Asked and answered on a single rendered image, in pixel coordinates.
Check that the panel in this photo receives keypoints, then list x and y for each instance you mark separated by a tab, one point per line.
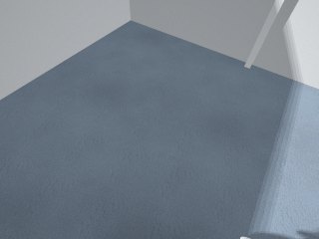
264	31

